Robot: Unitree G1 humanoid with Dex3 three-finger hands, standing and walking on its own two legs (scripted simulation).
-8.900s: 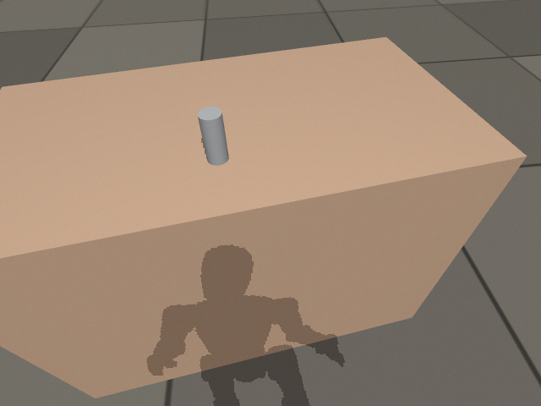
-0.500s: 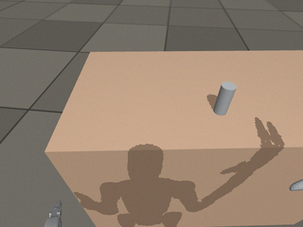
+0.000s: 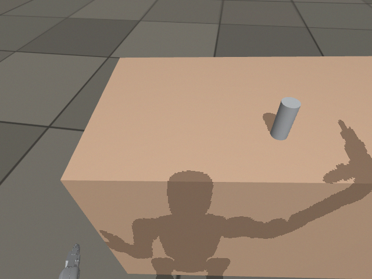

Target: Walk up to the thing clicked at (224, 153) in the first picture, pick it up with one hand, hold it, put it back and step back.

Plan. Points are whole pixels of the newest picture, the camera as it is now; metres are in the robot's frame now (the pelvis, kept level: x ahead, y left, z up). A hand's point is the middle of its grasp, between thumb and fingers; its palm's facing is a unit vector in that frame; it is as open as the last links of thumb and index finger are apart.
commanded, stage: go down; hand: right
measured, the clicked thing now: (284, 119) +0.50 -0.24 +0.08
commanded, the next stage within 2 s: none
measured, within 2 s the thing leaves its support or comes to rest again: neither
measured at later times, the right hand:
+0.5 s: hand out of the picture +0.36 -0.39 +0.20, palm faces +0.23 +0.97 +0.01, open 17.6 cm
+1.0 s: hand out of the picture +0.38 -0.41 +0.19, palm faces +0.24 +0.97 +0.02, open 17.6 cm
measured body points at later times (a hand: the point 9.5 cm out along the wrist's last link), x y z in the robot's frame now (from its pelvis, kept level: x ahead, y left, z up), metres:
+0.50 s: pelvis +0.01 +0.00 +0.00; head +0.03 -0.01 +0.44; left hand +0.16 +0.27 -0.07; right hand +0.34 -0.45 +0.20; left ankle +0.01 +0.15 -0.74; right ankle +0.00 -0.12 -0.74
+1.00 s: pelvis +0.02 -0.01 -0.01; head +0.05 -0.02 +0.44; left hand +0.17 +0.25 -0.07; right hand +0.37 -0.46 +0.20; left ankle +0.01 +0.14 -0.74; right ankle +0.00 -0.12 -0.74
